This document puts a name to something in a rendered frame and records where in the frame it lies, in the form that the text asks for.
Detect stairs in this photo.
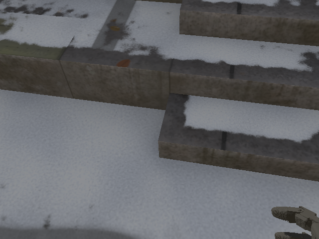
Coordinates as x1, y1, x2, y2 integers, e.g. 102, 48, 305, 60
158, 0, 319, 182

